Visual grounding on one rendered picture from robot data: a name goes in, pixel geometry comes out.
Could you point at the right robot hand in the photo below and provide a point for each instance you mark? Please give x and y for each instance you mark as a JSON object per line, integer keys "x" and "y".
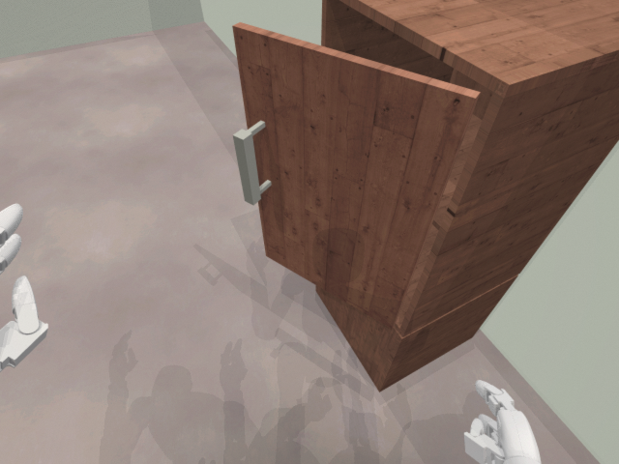
{"x": 493, "y": 442}

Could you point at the handle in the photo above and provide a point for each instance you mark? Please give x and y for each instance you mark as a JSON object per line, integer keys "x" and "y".
{"x": 244, "y": 148}

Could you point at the left robot hand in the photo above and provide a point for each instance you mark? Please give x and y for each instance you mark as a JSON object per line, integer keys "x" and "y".
{"x": 18, "y": 338}

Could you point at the cupboard door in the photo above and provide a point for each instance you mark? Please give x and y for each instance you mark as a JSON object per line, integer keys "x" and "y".
{"x": 358, "y": 153}

